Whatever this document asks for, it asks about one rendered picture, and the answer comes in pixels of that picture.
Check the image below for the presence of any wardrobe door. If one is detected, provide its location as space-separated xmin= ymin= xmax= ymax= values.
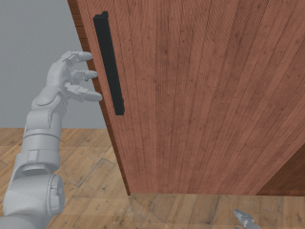
xmin=261 ymin=143 xmax=305 ymax=191
xmin=76 ymin=0 xmax=305 ymax=196

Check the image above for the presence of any left robot hand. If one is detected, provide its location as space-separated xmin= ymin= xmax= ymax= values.
xmin=46 ymin=51 xmax=103 ymax=103

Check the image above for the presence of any robot left upper arm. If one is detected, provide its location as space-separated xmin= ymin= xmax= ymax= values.
xmin=0 ymin=173 xmax=66 ymax=229

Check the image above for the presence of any handle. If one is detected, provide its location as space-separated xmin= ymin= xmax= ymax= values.
xmin=92 ymin=10 xmax=125 ymax=115

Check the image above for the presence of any robot left forearm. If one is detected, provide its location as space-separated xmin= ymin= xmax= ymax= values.
xmin=3 ymin=86 xmax=69 ymax=216

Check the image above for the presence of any right robot hand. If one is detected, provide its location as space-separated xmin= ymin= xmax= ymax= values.
xmin=234 ymin=209 xmax=260 ymax=229

